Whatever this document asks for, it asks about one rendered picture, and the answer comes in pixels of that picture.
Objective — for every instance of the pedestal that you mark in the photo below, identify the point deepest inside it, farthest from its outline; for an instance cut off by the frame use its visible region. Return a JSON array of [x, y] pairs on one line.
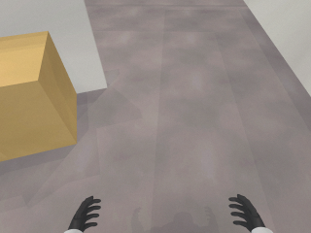
[[38, 103]]

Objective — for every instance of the robot left hand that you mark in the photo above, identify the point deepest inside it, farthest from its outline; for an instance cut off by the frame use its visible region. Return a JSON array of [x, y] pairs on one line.
[[81, 216]]

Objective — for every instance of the robot right hand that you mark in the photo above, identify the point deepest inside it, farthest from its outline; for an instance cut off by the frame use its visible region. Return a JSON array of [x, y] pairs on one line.
[[253, 219]]

